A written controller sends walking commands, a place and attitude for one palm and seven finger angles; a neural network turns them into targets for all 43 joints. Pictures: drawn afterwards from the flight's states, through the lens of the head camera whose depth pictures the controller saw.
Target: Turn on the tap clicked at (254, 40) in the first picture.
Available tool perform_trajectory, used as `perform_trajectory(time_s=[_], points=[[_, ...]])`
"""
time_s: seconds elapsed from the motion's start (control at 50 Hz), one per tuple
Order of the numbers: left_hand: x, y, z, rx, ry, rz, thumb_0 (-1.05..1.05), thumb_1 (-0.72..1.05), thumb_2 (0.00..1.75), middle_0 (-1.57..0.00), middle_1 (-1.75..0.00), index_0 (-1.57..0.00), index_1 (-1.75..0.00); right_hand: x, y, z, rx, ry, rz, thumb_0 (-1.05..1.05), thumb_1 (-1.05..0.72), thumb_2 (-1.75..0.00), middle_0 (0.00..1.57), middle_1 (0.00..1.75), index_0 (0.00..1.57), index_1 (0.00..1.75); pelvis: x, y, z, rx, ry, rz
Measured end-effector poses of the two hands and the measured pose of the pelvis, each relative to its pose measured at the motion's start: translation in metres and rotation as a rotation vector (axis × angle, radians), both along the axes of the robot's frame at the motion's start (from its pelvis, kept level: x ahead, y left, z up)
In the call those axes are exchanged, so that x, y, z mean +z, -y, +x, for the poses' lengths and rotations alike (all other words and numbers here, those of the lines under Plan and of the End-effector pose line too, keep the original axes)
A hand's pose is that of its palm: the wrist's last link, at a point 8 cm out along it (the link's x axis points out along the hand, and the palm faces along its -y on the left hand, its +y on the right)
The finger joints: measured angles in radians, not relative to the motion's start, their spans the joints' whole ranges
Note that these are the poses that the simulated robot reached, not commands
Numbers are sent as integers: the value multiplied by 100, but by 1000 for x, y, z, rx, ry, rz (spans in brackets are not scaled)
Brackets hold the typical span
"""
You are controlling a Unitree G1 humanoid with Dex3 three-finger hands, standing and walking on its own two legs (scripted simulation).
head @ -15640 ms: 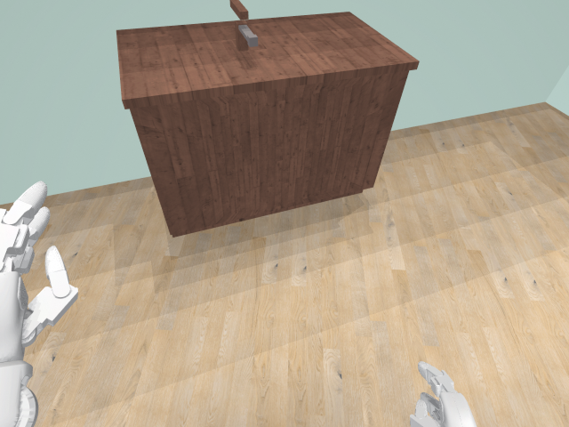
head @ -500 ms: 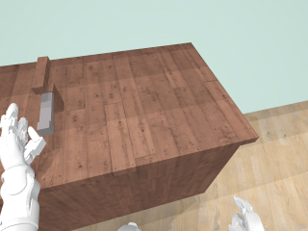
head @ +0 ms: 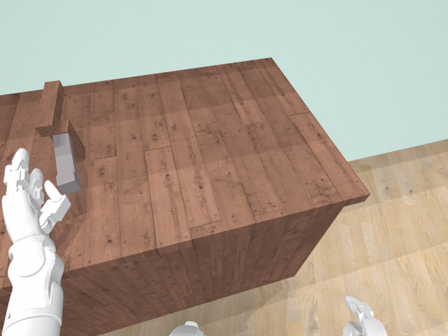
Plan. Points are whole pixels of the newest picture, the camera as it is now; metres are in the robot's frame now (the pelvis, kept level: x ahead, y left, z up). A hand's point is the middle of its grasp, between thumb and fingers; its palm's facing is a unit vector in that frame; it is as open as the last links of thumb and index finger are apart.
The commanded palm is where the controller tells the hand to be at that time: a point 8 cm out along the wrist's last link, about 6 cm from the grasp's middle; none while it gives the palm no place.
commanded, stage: push the lever round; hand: left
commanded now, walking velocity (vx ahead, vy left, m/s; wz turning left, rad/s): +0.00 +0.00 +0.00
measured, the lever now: (68, 182) +0.34 +0.30 +0.08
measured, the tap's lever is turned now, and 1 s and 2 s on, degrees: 10 35 62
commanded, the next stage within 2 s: none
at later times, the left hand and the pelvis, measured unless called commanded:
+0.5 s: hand (88, 192) +0.33 +0.27 +0.07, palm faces +0.62 -0.78 -0.06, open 7.7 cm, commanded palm +0.28 +0.28 +0.07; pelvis +0.01 +0.01 +0.00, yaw +0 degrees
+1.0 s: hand (110, 182) +0.35 +0.23 +0.08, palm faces +0.70 -0.71 -0.06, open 7.6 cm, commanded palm +0.30 +0.24 +0.07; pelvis +0.01 +0.00 +0.00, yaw +0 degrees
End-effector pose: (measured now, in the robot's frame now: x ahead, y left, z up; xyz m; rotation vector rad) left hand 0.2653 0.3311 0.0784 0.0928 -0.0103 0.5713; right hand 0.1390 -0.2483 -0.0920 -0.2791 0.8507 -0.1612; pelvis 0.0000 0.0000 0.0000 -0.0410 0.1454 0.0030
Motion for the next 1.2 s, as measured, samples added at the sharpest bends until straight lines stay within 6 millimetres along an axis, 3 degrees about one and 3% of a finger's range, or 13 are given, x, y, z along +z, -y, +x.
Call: perform_trajectory(time_s=[0.58,1.2], points=[[-2,42,18,111,19,-24,2,94,91,-16,-15,-15,-16,3,-21,24,46,8,33,2,-91,-90,20,30,20,30,0,-7,8,3,5,1],[1,90,39,250,0,-43,3,95,92,-16,-15,-15,-16,-4,-13,16,24,-49,54,1,-91,-90,20,30,20,30,0,1,5,4,7,7]])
